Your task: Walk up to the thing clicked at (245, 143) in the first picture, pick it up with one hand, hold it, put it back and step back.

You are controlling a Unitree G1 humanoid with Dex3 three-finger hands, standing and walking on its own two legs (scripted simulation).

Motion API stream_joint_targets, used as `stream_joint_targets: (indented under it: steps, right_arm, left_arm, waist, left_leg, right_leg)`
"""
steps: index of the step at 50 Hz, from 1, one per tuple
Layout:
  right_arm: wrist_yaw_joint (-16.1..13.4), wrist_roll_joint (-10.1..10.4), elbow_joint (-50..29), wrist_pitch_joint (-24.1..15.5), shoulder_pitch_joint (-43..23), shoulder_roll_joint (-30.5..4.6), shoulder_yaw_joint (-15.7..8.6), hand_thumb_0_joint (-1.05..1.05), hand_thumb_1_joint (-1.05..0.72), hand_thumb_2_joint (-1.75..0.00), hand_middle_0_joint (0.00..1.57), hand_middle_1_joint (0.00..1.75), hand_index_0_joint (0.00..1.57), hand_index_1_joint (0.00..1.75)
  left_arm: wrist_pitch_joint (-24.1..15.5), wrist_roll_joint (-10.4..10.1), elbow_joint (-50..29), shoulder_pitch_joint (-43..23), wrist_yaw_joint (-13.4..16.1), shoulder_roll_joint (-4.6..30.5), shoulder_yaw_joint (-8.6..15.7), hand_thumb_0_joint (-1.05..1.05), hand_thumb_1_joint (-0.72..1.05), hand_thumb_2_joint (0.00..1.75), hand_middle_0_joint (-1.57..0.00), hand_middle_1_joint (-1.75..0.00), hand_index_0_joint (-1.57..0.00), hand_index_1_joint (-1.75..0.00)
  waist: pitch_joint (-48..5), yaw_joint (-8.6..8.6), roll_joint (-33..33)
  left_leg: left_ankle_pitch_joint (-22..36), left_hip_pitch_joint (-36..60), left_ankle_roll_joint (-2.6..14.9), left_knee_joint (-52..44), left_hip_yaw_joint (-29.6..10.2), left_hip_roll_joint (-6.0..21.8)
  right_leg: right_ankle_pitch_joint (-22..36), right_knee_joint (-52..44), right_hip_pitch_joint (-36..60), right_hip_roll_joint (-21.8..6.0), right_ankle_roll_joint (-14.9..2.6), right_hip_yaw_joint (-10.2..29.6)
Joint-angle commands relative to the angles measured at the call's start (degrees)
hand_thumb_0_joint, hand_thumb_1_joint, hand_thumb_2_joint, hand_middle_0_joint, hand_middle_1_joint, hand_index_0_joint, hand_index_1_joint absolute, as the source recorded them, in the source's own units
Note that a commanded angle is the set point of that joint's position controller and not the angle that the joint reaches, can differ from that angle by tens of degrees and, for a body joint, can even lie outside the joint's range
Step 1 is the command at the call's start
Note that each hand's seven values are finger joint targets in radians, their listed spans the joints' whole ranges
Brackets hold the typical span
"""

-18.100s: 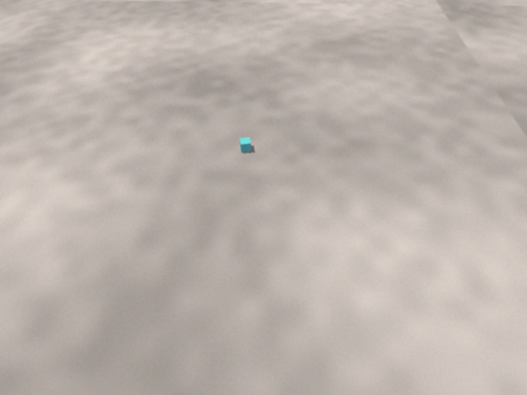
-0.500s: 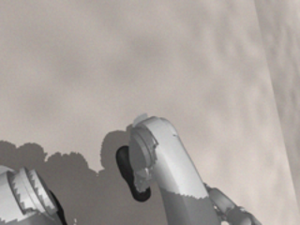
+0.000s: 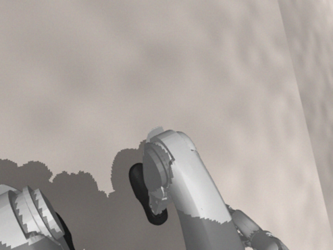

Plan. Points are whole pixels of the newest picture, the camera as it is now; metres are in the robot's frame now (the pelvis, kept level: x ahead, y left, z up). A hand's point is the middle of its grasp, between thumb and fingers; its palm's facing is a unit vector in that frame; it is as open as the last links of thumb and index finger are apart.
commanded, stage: close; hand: left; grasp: from above
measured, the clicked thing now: out of the picture +0.47 +0.42 -0.28
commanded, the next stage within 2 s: settle in 0.68 s
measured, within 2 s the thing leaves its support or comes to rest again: leaves its support in 1.08 s
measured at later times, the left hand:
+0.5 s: hand out of the picture +0.45 +0.41 -0.23, palm faces -0.41 -0.17 -0.90, open 9.2 cm
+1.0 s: hand out of the picture +0.46 +0.41 -0.22, palm faces -0.41 -0.17 -0.89, open 8.9 cm
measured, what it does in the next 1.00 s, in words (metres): stands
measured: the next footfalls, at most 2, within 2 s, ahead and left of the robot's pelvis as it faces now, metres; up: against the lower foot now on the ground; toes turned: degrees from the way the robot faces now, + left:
none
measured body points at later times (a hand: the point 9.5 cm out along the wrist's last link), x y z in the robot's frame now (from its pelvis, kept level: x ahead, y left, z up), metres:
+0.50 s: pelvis +0.00 +0.00 +0.00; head +0.28 +0.15 +0.31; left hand +0.47 +0.41 -0.18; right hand +0.07 -0.26 -0.05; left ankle +0.06 +0.13 -0.27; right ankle +0.12 -0.13 -0.27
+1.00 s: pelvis +0.00 +0.00 +0.00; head +0.28 +0.15 +0.31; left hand +0.47 +0.41 -0.17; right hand +0.08 -0.26 -0.05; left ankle +0.06 +0.13 -0.27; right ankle +0.12 -0.13 -0.27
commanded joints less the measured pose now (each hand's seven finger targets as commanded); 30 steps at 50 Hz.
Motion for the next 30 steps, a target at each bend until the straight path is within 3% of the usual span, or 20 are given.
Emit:
stream_joint_targets:
  steps: [1,2,5,8,10,11,15,17,18,21,23,24,30]
  right_arm:
    - [-0.71,-0.22,0.94,0.33,10.06,-20.19,-6.07,0.00,-0.89,-0.90,0.20,0.30,0.20,0.30]
    - [-0.69,-0.31,0.87,0.45,9.55,-19.94,-5.96,0.00,-0.89,-0.90,0.20,0.30,0.20,0.30]
    - [-0.48,-0.09,1.47,0.42,10.48,-18.97,-5.41,0.00,-0.89,-0.90,0.20,0.30,0.20,0.30]
    - [-0.83,-0.32,0.48,0.61,9.83,-20.40,-6.11,0.00,-0.89,-0.90,0.20,0.30,0.20,0.30]
    - [-0.79,-0.45,0.71,0.60,9.98,-19.95,-5.47,0.00,-0.89,-0.90,0.20,0.30,0.20,0.30]
    - [-0.81,-0.53,0.93,0.64,10.11,-20.18,-5.88,0.00,-0.89,-0.90,0.20,0.30,0.20,0.30]
    - [-1.08,-0.48,0.35,0.59,9.75,-20.26,-5.44,0.00,-0.89,-0.90,0.20,0.30,0.20,0.30]
    - [-1.18,-0.53,0.85,0.53,9.32,-19.98,-5.57,0.00,-0.89,-0.90,0.20,0.30,0.20,0.30]
    - [-1.07,-0.86,1.48,0.56,9.70,-19.78,-5.45,0.00,-0.89,-0.90,0.20,0.30,0.20,0.30]
    - [-1.16,-0.97,1.53,0.56,9.61,-19.85,-5.40,0.00,-0.89,-0.90,0.20,0.30,0.20,0.30]
    - [-1.04,-0.88,1.95,0.33,10.14,-19.93,-5.50,0.00,-0.89,-0.90,0.20,0.30,0.20,0.30]
    - [-1.07,-1.04,1.85,0.55,9.87,-20.00,-5.56,0.00,-0.89,-0.90,0.20,0.30,0.20,0.30]
    - [-0.78,-0.94,1.64,0.53,10.28,-19.61,-5.46,0.00,-0.89,-0.90,0.20,0.30,0.20,0.30]
  left_arm:
    - [-0.52,-0.49,-10.38,-13.99,2.16,16.54,2.01,0.00,0.00,0.63,-0.42,-0.76,-0.46,-0.72]
    - [-0.64,-0.56,-11.16,-14.40,2.33,16.74,2.02,0.00,0.01,0.60,-0.42,-0.75,-0.46,-0.71]
    - [0.15,-0.20,-4.99,-10.38,1.87,14.28,1.19,0.00,0.02,0.59,-0.44,-0.73,-0.47,-0.69]
    - [-0.58,-0.66,-8.68,-13.51,1.99,15.75,1.71,0.00,0.09,0.58,-0.49,-0.73,-0.53,-0.69]
    - [-0.28,-0.07,-6.37,-10.65,1.89,16.84,2.26,0.00,0.15,0.59,-0.53,-0.72,-0.57,-0.68]
    - [-0.55,-0.34,-7.49,-11.22,1.75,15.65,1.61,0.00,0.17,0.58,-0.54,-0.72,-0.59,-0.67]
    - [-1.14,-0.73,-8.16,-12.22,2.03,16.64,2.44,0.00,0.23,0.49,-0.57,-0.69,-0.63,-0.63]
    - [-1.17,-0.49,-7.15,-11.24,2.08,16.11,1.70,0.00,0.27,0.48,-0.59,-0.69,-0.66,-0.62]
    - [-1.27,-0.38,-8.04,-11.84,2.03,15.32,1.10,0.00,0.30,0.49,-0.61,-0.69,-0.68,-0.62]
    - [-1.59,-1.04,-7.88,-12.23,2.73,15.98,1.84,0.00,0.37,0.49,-0.66,-0.70,-0.73,-0.62]
    - [-1.25,-0.24,-7.15,-11.86,2.50,15.59,1.14,0.00,0.39,0.48,-0.68,-0.68,-0.75,-0.61]
    - [-1.29,-0.58,-7.53,-11.75,2.65,16.17,2.14,0.00,0.40,0.48,-0.69,-0.67,-0.76,-0.60]
    - [-0.86,-0.29,-7.42,-11.44,2.50,15.87,2.03,0.00,0.49,0.48,-0.78,-0.64,-0.84,-0.58]
  waist:
    - [-37.33,-2.73,37.74]
    - [-38.26,-2.49,39.12]
    - [-34.30,-3.21,36.60]
    - [-35.47,-2.92,35.46]
    - [-35.43,-2.33,35.85]
    - [-35.10,-2.72,35.73]
    - [-35.47,-3.01,34.72]
    - [-35.63,-2.53,35.65]
    - [-36.34,-3.20,36.15]
    - [-35.88,-2.84,35.25]
    - [-34.86,-3.05,37.05]
    - [-35.86,-2.84,35.63]
    - [-35.18,-3.14,36.12]
  left_leg:
    - [17.03,35.22,-1.42,-14.90,5.02,2.54]
    - [17.37,35.57,-1.43,-14.89,5.11,2.61]
    - [15.38,32.99,-1.11,-14.45,5.41,2.39]
    - [14.39,32.06,-1.05,-14.41,5.26,2.28]
    - [14.15,32.78,-0.95,-14.41,5.27,2.38]
    - [14.04,32.35,-1.06,-14.59,5.34,2.36]
    - [12.15,31.26,-0.86,-14.28,5.44,2.24]
    - [12.57,32.51,-0.96,-14.38,5.28,2.49]
    - [13.64,32.86,-0.79,-14.15,5.47,2.52]
    - [13.71,31.65,-0.76,-14.15,5.55,2.35]
    - [15.25,32.95,-1.09,-14.38,5.31,2.47]
    - [15.47,33.02,-1.01,-14.21,5.10,2.60]
    - [15.28,32.60,-1.02,-14.34,5.31,2.43]
  right_leg:
    - [15.55,-10.04,15.83,1.05,-5.70,-7.23]
    - [16.02,-9.91,16.43,1.05,-5.60,-7.10]
    - [14.20,-10.15,14.73,1.20,-5.61,-7.03]
    - [14.23,-10.52,15.14,1.08,-5.74,-7.36]
    - [13.67,-10.38,15.47,1.16,-5.64,-7.19]
    - [13.60,-10.30,15.17,1.20,-5.71,-7.25]
    - [12.77,-10.84,15.86,1.14,-5.69,-7.32]
    - [12.92,-10.42,15.34,1.26,-5.68,-7.27]
    - [13.91,-10.42,16.16,1.41,-5.27,-7.35]
    - [14.36,-10.60,16.61,1.32,-5.26,-7.49]
    - [14.83,-10.00,15.10,1.10,-5.41,-7.34]
    - [14.87,-10.33,15.51,1.31,-5.29,-7.69]
    - [14.65,-10.31,15.44,1.05,-5.42,-7.28]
